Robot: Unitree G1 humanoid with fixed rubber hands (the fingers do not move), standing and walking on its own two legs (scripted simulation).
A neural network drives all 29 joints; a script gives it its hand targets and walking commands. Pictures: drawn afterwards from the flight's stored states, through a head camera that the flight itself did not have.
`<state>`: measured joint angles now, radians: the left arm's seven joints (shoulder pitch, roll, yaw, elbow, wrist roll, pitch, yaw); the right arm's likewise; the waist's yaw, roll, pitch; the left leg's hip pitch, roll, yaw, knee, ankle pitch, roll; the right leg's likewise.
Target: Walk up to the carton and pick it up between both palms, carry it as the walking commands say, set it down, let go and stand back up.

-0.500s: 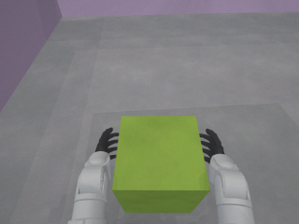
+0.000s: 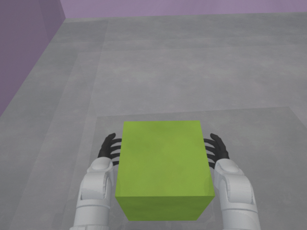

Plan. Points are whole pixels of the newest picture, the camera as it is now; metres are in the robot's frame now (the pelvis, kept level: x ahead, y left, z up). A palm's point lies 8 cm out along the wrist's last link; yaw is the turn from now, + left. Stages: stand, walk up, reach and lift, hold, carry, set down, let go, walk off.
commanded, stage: carry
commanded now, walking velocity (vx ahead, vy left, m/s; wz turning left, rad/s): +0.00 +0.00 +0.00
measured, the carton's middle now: (162, 173) +0.29 +0.00 -0.04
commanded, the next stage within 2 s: hold in 1.82 s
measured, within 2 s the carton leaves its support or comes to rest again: neither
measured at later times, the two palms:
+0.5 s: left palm (108, 158) +0.29 +0.14 +0.03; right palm (221, 158) +0.29 -0.16 +0.04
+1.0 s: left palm (102, 159) +0.28 +0.16 +0.04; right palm (217, 159) +0.28 -0.14 +0.05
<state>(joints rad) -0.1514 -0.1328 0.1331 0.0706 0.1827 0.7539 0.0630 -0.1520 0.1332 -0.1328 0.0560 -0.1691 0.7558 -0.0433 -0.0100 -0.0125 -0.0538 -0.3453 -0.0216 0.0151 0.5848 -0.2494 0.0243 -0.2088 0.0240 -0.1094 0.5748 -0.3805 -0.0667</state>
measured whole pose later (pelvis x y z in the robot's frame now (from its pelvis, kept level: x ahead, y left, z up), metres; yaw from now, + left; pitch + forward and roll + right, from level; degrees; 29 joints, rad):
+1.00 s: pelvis +0.01 +0.01 +0.00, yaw +0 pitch +1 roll +0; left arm -0.15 -0.13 0.13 0.05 0.18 0.77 0.07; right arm -0.14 0.13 -0.13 0.04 -0.16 0.76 -0.05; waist -0.01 -0.02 -0.06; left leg -0.34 -0.03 0.01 0.59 -0.26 0.04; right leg -0.19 0.02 -0.11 0.56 -0.38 -0.06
